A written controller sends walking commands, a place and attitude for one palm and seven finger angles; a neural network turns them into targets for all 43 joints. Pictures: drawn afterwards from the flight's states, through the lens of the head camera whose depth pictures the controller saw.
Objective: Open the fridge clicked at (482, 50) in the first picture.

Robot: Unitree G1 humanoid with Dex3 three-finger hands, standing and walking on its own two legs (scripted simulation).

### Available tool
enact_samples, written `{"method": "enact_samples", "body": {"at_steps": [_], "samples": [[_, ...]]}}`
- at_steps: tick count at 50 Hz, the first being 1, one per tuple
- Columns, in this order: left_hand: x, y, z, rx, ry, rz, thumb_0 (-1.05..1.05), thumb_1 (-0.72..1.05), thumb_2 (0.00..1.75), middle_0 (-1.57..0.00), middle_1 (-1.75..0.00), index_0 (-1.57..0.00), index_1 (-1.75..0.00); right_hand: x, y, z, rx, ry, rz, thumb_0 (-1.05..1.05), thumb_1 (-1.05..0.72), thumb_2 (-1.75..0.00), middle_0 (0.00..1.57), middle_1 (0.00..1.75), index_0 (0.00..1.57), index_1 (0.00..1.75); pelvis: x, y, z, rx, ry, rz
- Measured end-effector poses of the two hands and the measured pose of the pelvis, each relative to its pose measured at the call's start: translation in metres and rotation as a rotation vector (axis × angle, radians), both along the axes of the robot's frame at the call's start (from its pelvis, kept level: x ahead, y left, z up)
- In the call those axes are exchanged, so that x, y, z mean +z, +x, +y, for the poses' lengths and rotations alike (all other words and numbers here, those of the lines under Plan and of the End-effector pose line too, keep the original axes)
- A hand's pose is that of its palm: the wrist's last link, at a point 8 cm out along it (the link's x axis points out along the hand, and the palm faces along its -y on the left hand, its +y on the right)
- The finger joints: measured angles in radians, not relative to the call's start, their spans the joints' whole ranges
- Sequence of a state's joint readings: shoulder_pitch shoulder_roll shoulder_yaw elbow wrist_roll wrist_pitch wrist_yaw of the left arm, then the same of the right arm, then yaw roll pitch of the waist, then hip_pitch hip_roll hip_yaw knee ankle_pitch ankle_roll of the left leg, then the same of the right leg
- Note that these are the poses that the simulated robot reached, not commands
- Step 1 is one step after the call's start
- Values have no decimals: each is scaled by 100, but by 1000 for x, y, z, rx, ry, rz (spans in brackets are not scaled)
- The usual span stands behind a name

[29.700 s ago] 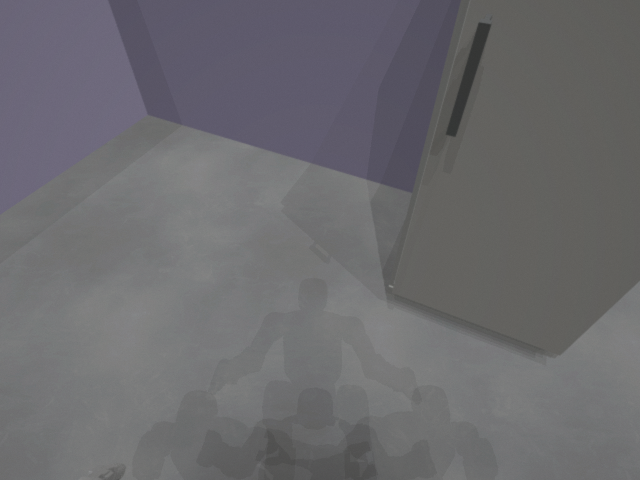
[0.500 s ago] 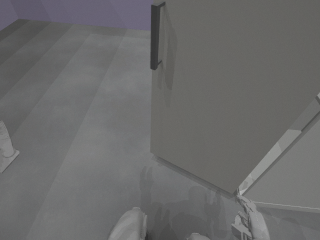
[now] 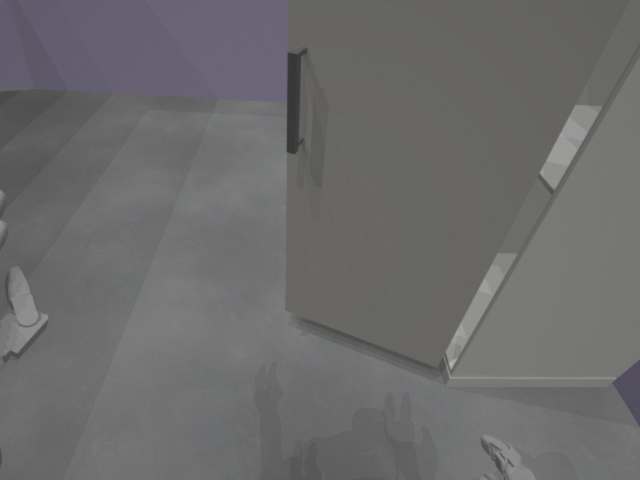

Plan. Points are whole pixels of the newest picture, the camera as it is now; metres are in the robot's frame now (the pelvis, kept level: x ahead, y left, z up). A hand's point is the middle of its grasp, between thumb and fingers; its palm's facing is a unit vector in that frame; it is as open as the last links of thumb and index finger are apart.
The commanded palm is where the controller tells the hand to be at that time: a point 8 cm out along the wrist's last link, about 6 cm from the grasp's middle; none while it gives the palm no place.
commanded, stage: stop stepping back and stand still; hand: left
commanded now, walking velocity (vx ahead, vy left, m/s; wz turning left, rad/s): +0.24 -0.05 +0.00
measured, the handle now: (297, 102) +0.83 +0.13 +0.13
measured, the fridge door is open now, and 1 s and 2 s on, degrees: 66 66 66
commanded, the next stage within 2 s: let the arm hang, fingers relaxed in 0.42 s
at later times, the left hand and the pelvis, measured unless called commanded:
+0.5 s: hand (32, 347) +0.17 +0.27 +0.17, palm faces +0.47 -0.78 -0.41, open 7.4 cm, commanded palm none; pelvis -0.03 +0.01 -0.01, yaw -1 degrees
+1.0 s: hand out of the picture -0.01 +0.21 -0.17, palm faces +0.00 -0.97 -0.24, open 7.1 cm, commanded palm none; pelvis -0.01 +0.01 +0.00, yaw +1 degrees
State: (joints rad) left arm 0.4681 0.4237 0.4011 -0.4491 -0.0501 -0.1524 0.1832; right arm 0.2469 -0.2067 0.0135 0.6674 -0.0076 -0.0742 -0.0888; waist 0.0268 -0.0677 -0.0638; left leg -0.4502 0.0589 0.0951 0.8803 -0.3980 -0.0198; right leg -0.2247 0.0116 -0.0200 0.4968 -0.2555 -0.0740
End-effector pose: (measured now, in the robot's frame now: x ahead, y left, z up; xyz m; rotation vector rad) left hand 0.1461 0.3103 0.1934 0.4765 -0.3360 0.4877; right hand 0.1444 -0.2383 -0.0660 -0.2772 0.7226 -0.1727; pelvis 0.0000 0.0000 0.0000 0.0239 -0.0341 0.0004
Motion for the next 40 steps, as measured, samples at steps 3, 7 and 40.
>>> {"method": "enact_samples", "body": {"at_steps": [3, 7, 40], "samples": [[-10, -4, 11, 10, -23, 14, 2, 89, 90, -21, -30, -21, -30, 0, -20, -7, -37, -47, -4, 1, -91, -90, 21, 30, 21, 30, -3, -6, 12, -7, -2, 0], [-22, -5, 18, -23, -9, 17, 2, 89, 90, -21, -30, -20, -30, -8, -42, -6, -82, -69, -8, 1, -91, -90, 20, 30, 20, 30, -14, -21, 22, -20, -11, -27], [-338, -91, -84, -52, -563, 1453, 0, 94, 90, -20, -30, -20, -30, -63, -77, -1, -28, 72, 366, 1, -91, -90, 20, 30, 20, 30, -13, -23, 8, 27, -15, 17]]}}
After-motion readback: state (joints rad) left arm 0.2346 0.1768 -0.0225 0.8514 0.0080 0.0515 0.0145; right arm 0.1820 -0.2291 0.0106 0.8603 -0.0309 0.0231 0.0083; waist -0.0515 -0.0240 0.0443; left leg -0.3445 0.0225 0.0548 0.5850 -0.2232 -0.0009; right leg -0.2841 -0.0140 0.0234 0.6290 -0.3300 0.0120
